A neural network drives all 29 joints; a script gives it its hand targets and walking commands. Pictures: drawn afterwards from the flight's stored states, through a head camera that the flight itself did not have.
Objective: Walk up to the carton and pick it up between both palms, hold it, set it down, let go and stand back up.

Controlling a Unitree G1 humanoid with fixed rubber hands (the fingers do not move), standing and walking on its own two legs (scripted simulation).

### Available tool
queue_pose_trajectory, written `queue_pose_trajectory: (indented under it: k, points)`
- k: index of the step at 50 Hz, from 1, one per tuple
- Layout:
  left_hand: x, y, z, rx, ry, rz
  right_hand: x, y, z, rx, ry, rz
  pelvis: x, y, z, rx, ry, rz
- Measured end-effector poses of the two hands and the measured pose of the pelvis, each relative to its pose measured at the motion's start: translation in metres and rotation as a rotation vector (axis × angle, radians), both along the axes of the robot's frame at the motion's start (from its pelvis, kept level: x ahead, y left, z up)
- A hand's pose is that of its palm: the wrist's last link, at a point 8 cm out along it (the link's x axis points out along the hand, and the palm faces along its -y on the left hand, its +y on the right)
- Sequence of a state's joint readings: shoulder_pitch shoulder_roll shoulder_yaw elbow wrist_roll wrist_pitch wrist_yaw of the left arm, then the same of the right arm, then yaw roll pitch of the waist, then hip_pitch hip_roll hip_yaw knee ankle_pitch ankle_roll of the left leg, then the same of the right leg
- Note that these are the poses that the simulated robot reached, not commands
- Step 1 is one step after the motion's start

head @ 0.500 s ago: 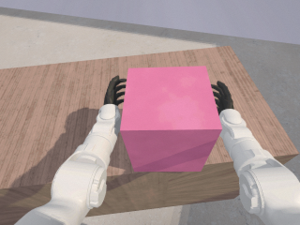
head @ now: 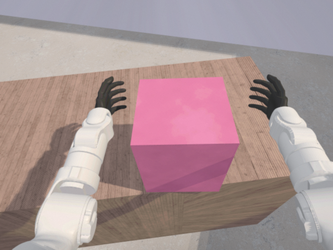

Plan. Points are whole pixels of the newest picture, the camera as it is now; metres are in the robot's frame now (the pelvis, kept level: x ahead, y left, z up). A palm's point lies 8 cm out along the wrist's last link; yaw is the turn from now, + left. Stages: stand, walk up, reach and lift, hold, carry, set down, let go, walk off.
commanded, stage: set down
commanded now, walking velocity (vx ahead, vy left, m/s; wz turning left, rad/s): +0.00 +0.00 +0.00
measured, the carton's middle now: (181, 138) +0.42 +0.03 +0.02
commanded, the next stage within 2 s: none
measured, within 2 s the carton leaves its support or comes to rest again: neither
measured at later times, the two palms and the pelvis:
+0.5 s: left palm (99, 134) +0.37 +0.23 +0.08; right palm (273, 132) +0.40 -0.18 +0.08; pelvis +0.00 -0.01 +0.01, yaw +2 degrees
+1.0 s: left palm (97, 166) +0.31 +0.22 +0.04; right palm (273, 169) +0.33 -0.18 +0.04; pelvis +0.00 +0.00 +0.01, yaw +2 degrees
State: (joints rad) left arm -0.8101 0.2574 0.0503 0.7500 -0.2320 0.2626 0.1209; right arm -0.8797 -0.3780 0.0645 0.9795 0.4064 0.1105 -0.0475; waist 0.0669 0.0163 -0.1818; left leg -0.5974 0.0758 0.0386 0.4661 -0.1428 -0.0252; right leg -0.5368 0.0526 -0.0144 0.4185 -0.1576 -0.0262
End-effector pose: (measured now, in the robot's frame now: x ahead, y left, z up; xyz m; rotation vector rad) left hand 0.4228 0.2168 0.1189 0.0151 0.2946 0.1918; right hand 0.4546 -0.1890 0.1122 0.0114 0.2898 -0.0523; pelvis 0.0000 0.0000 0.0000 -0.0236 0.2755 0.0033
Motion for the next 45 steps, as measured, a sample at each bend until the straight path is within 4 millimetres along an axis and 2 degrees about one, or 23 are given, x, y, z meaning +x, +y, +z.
queue_pose_trajectory:
  k: [4, 10, 25, 39, 45]
  points:
    - [0.001, -0.001, 0.009, -0.009, 0.004, -0.008, -0.002, 0.004, 0.006, -0.005, 0.016, 0.011, -0.004, -0.003, 0.000, 0.005, -0.015, 0.005]
    - [-0.004, 0.000, 0.008, -0.016, 0.017, -0.008, -0.011, 0.011, 0.005, -0.004, 0.032, 0.018, -0.006, -0.006, 0.002, 0.008, -0.047, 0.011]
    - [-0.048, 0.010, -0.035, -0.026, 0.061, 0.002, -0.050, 0.007, -0.028, -0.013, 0.037, 0.007, -0.002, -0.006, 0.006, 0.012, -0.118, 0.026]
    - [-0.088, 0.008, -0.055, -0.020, 0.046, -0.007, -0.090, 0.011, -0.058, -0.011, 0.020, 0.032, 0.001, -0.002, 0.008, 0.016, -0.171, 0.033]
    - [-0.101, 0.007, -0.066, -0.022, 0.051, -0.005, -0.106, 0.009, -0.066, -0.017, 0.014, 0.029, 0.001, -0.001, 0.008, 0.018, -0.196, 0.032]
